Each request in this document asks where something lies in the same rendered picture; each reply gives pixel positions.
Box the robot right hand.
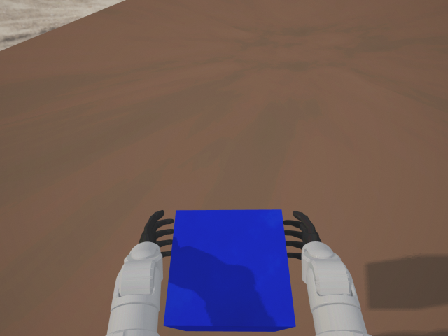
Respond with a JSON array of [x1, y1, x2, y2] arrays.
[[283, 211, 321, 260]]

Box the carton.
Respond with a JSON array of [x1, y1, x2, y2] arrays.
[[164, 209, 296, 332]]

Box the robot left hand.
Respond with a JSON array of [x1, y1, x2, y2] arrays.
[[139, 210, 174, 257]]

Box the robot right forearm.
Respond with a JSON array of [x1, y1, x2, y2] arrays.
[[302, 241, 371, 336]]

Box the robot left forearm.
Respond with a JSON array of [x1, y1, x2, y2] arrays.
[[106, 241, 163, 336]]

